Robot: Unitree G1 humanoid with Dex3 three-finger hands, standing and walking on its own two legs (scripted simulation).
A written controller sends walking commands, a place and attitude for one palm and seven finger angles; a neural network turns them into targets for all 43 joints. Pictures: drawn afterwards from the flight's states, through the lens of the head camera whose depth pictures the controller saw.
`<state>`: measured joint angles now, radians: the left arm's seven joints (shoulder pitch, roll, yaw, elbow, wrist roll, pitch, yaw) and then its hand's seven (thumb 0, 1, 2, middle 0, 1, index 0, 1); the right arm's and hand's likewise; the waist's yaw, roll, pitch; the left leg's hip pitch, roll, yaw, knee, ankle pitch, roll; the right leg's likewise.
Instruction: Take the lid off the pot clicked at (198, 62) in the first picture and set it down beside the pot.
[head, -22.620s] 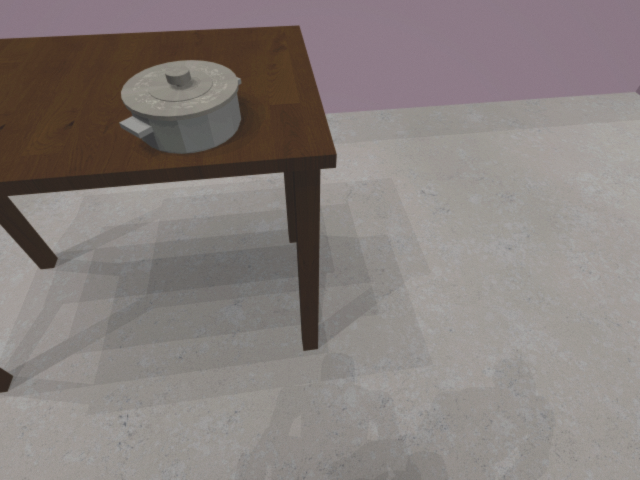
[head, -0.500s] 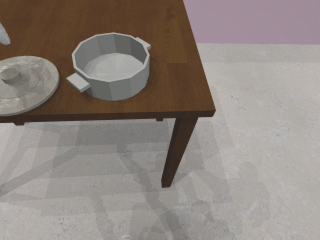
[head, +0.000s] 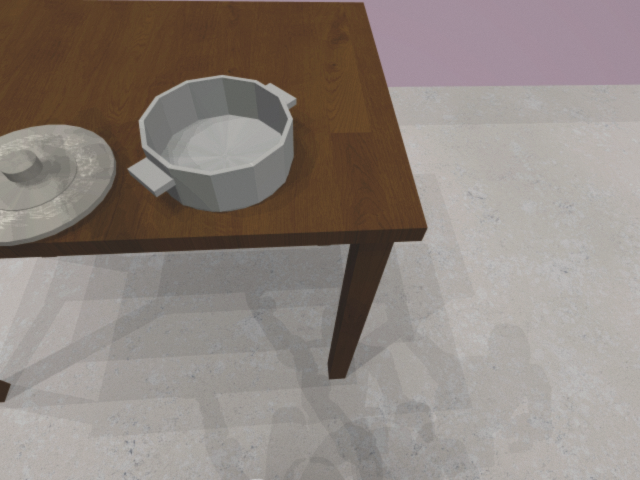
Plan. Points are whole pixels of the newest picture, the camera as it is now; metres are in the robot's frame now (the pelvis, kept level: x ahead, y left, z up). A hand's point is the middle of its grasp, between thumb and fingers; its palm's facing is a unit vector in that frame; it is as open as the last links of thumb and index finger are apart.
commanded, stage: raise the empty hand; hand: left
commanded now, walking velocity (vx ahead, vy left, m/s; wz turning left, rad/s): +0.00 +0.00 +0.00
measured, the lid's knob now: (21, 166) +0.49 +0.34 +0.11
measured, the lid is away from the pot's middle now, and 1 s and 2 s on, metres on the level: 0.24 0.24 0.24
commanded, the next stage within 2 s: draw the hand back to the body in 0.28 s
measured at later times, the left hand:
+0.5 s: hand out of the picture +0.48 +0.33 +0.26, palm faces -0.25 -0.12 -0.96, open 11.0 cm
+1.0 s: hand out of the picture +0.43 +0.27 +0.29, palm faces +0.26 -0.68 -0.69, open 11.0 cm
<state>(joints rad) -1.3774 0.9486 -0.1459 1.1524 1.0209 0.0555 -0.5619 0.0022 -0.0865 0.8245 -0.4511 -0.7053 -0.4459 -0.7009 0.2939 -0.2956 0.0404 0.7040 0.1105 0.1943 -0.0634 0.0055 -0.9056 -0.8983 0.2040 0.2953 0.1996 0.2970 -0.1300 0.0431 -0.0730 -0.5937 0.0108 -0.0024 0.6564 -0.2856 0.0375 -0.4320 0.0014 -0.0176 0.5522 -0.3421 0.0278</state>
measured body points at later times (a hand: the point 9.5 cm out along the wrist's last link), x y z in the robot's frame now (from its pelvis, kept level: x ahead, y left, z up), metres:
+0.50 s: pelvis +0.01 -0.01 +0.00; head +0.09 -0.01 +0.45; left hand +0.49 +0.34 +0.32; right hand +0.05 -0.29 -0.12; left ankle +0.01 +0.09 -0.72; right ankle -0.05 -0.15 -0.72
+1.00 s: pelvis +0.00 -0.02 +0.01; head +0.03 -0.03 +0.46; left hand +0.41 +0.30 +0.33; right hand +0.14 -0.26 -0.10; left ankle +0.01 +0.09 -0.72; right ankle -0.05 -0.14 -0.72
